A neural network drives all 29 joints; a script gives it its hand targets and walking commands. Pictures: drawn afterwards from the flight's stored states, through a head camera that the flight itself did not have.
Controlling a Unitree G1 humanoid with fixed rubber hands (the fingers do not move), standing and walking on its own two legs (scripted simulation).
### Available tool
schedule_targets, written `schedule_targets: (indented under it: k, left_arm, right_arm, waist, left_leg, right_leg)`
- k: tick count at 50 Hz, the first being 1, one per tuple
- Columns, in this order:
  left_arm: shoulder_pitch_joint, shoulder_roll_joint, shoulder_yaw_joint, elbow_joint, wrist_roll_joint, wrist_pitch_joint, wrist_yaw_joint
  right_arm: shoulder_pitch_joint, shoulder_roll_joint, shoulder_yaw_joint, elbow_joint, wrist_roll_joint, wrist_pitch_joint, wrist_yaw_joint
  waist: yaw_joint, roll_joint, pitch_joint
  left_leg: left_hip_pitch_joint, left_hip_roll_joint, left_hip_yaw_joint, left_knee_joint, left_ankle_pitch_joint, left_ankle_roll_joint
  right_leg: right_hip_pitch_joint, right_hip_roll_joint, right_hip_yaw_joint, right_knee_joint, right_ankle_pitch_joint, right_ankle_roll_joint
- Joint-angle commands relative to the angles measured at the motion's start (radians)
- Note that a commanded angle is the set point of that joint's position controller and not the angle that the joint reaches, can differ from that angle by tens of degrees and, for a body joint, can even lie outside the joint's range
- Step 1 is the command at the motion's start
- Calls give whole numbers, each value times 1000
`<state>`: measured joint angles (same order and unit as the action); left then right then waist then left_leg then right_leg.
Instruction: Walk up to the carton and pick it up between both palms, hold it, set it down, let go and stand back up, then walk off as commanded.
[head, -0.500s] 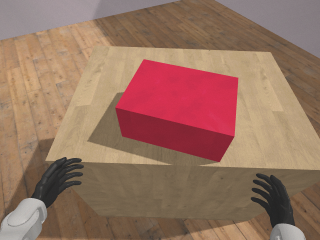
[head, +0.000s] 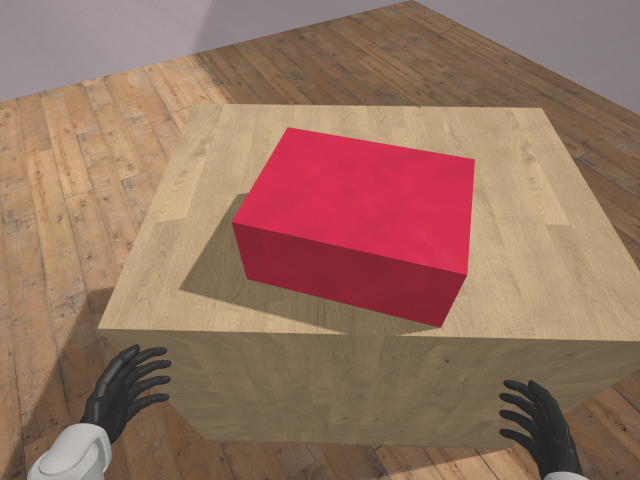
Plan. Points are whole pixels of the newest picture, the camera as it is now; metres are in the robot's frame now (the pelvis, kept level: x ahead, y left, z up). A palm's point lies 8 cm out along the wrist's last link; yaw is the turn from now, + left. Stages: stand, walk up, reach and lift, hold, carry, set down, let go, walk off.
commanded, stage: set down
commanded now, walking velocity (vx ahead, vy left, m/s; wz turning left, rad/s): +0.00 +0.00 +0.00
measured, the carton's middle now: (358, 220) +0.51 -0.01 +0.01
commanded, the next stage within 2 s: let go in 0.84 s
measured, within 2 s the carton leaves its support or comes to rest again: neither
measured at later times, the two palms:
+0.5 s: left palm (132, 436) +0.18 +0.26 -0.04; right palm out of the picture +0.16 -0.23 -0.05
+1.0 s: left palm (147, 457) +0.17 +0.24 -0.06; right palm out of the picture +0.16 -0.23 -0.07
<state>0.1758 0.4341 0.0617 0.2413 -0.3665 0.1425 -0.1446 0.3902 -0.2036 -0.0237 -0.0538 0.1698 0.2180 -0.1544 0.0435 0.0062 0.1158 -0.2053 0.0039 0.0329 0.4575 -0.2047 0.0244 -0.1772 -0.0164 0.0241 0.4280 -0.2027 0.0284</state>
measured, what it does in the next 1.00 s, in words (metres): stands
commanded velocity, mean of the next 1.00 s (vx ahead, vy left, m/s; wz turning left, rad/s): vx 0.00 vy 0.00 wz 0.00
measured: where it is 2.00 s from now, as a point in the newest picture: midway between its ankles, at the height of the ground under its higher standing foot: outside the picture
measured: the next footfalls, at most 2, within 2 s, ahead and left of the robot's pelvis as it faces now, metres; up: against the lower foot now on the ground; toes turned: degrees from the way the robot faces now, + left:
none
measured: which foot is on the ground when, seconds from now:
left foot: down 0.00-1.00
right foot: down 0.00-1.00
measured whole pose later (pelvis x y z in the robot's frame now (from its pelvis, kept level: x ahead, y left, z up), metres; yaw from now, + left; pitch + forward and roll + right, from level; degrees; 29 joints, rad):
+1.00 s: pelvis +0.01 -0.01 +0.00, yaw +0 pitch -2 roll +0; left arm 0.18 0.26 0.00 0.47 -0.19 0.13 -0.02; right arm 0.27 -0.20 -0.02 0.49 0.02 -0.09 -0.01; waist 0.04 0.02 0.10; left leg -0.20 0.01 0.03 0.44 -0.21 0.02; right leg -0.18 -0.01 0.02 0.43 -0.21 0.02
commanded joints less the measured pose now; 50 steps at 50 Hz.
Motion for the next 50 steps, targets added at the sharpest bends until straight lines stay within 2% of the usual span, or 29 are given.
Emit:
schedule_targets:
  k: [1, 3, 4, 9, 11, 12, 13, 14, 15, 16, 18, 19, 21, 22, 24, 26, 27, 28, 29, 30, 31, 35, 36, 39, 43, 45, 48, 49, 50]
  left_arm:
    - [-26, 119, 16, -111, 127, -46, 26]
    - [-14, 105, 14, -95, 141, -44, 34]
    - [-25, 100, 6, -86, 141, -46, 32]
    - [3, 89, 6, -78, 169, -54, 45]
    - [-7, 59, -7, -47, 186, -53, 54]
    - [-12, 64, -7, -42, 187, -54, 54]
    - [-16, 55, -9, -41, 200, -50, 61]
    - [-4, 65, -5, -28, 196, -55, 58]
    - [-16, 62, -10, -22, 196, -56, 60]
    - [-7, 45, -10, -6, 210, -52, 67]
    - [-25, 60, -13, -13, 196, -58, 68]
    - [-22, 34, -23, 5, 216, -52, 77]
    - [-19, 45, -17, 8, 215, -59, 82]
    - [-19, 30, -22, 8, 224, -56, 91]
    - [-23, 28, -23, 43, 219, -58, 84]
    - [-44, 23, -30, 49, 228, -56, 88]
    - [-45, 2, -40, 81, 245, -47, 95]
    - [-48, 2, -38, 60, 244, -49, 99]
    - [-68, 1, -37, 52, 249, -50, 101]
    - [-62, 3, -43, 56, 240, -51, 99]
    - [-58, 2, -45, 38, 247, -56, 107]
    - [-82, -22, -50, 84, 258, -50, 117]
    - [-85, -9, -49, 80, 250, -50, 113]
    - [-73, -49, -55, 120, 289, -34, 130]
    - [-97, -45, -49, 103, 276, -51, 136]
    - [-99, -40, -47, 107, 271, -58, 138]
    - [-105, -72, -52, 134, 303, -57, 151]
    - [-113, -54, -46, 112, 293, -64, 145]
    - [-111, -58, -47, 132, 296, -60, 142]
  right_arm:
    - [-68, -10, -24, -61, -37, -102, 25]
    - [-77, -23, -25, -26, -38, -121, 39]
    - [-77, -14, -23, -11, -44, -127, 38]
    - [-58, -24, -18, 43, -55, -184, 52]
    - [-88, -42, -29, 106, -61, -192, 67]
    - [-85, -40, -27, 109, -68, -203, 66]
    - [-94, -36, -22, 128, -69, -209, 72]
    - [-89, -42, -23, 116, -76, -221, 70]
    - [-97, -35, -21, 142, -86, -228, 68]
    - [-105, -49, -25, 164, -89, -234, 80]
    - [-116, -22, -12, 151, -86, -254, 78]
    - [-121, -44, -24, 194, -98, -257, 86]
    - [-129, -37, -20, 195, -108, -277, 89]
    - [-143, -47, -26, 215, -107, -288, 97]
    - [-143, -37, -12, 217, -111, -295, 95]
    - [-159, -40, -17, 253, -119, -299, 99]
    - [-163, -49, -20, 312, -130, -299, 108]
    - [-170, -46, -19, 299, -130, -309, 110]
    - [-197, -54, -23, 307, -129, -311, 114]
    - [-185, -40, -19, 299, -136, -317, 108]
    - [-193, -49, -19, 313, -128, -323, 115]
    - [-226, -57, -27, 384, -147, -331, 128]
    - [-239, -54, -24, 362, -146, -334, 124]
    - [-257, -77, -27, 461, -158, -342, 145]
    - [-273, -66, -22, 465, -163, -360, 148]
    - [-276, -58, -20, 475, -163, -369, 146]
    - [-295, -84, -30, 558, -164, -375, 164]
    - [-300, -74, -22, 522, -156, -376, 156]
    - [-295, -72, -24, 544, -164, -377, 157]
  waist:
    - [15, 73, -181]
    - [24, 79, -179]
    - [11, 70, -167]
    - [8, 61, -187]
    - [8, 74, -169]
    - [2, 59, -174]
    - [3, 81, -174]
    - [6, 48, -170]
    - [-5, 52, -180]
    - [5, 62, -175]
    - [-9, 36, -190]
    - [-7, 56, -179]
    - [-6, 43, -192]
    - [0, 61, -187]
    - [-11, 5, -177]
    - [-24, 32, -170]
    - [-24, 50, -162]
    - [-19, 42, -175]
    - [-26, 47, -163]
    - [-35, 24, -172]
    - [-33, 54, -173]
    - [-40, 46, -163]
    - [-44, 31, -170]
    - [-36, 59, -162]
    - [-43, 0, -181]
    - [-45, -3, -192]
    - [-44, 27, -190]
    - [-45, 4, -192]
    - [-47, -4, -188]
  left_leg:
    - [62, 31, -2, -140, 26, -47]
    - [80, 31, -6, -139, 55, -49]
    - [76, 30, -4, -139, 44, -45]
    - [116, 19, 6, -115, 149, -61]
    - [117, 27, -2, -128, 117, -62]
    - [117, 25, 3, -123, 112, -57]
    - [121, 24, 3, -125, 106, -61]
    - [122, 16, 11, -115, 120, -58]
    - [117, 17, 12, -111, 113, -55]
    - [125, 22, 7, -116, 117, -60]
    - [122, 18, 15, -108, 114, -54]
    - [131, 17, 15, -111, 113, -62]
    - [126, 15, 18, -108, 116, -59]
    - [124, 20, 11, -114, 114, -63]
    - [124, 12, 21, -108, 116, -53]
    - [118, 20, 16, -118, 82, -53]
    - [114, 23, 11, -119, 65, -57]
    - [124, 19, 17, -111, 70, -57]
    - [119, 25, 11, -120, 56, -56]
    - [115, 20, 18, -114, 56, -54]
    - [121, 29, 8, -117, 70, -59]
    - [98, 31, 9, -121, 29, -56]
    - [100, 22, 18, -115, 21, -52]
    - [109, 29, 9, -118, 32, -59]
    - [96, 18, 16, -100, 34, -48]
    - [96, 16, 19, -88, 53, -46]
    - [114, 25, 2, -93, 37, -50]
    - [112, 19, 9, -91, 38, -47]
    - [106, 16, 12, -87, 40, -47]
  right_leg:
    - [126, 29, -27, -89, 39, -76]
    - [104, 35, -32, -91, 41, -82]
    - [104, 34, -29, -95, 39, -80]
    - [109, 37, -32, -97, 113, -77]
    - [84, 48, -45, -97, 71, -82]
    - [86, 43, -42, -96, 75, -79]
    - [82, 45, -49, -93, 71, -79]
    - [83, 41, -43, -101, 75, -80]
    - [82, 37, -41, -97, 85, -76]
    - [67, 47, -51, -95, 71, -82]
    - [76, 35, -42, -100, 88, -72]
    - [53, 44, -54, -94, 70, -79]
    - [55, 40, -52, -94, 84, -75]
    - [51, 46, -59, -91, 80, -79]
    - [54, 40, -50, -102, 81, -74]
    - [42, 40, -49, -97, 72, -74]
    - [37, 43, -58, -87, 58, -77]
    - [31, 45, -62, -90, 59, -77]
    - [21, 49, -60, -84, 44, -76]
    - [40, 43, -55, -83, 62, -71]
    - [37, 48, -58, -77, 75, -75]
    - [27, 50, -57, -67, 50, -75]
    - [26, 44, -53, -72, 47, -72]
    - [20, 55, -73, -66, 34, -79]
    - [32, 48, -65, -70, 45, -70]
    - [33, 42, -59, -61, 68, -66]
    - [3, 54, -73, -55, 42, -73]
    - [19, 48, -64, -55, 53, -67]
    - [18, 49, -61, -60, 51, -68]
